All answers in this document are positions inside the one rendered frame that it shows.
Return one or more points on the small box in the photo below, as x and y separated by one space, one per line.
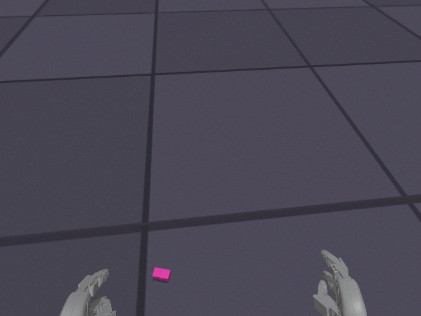
161 274

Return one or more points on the right robot hand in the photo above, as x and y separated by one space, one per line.
348 298

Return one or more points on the left robot hand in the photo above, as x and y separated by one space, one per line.
79 302

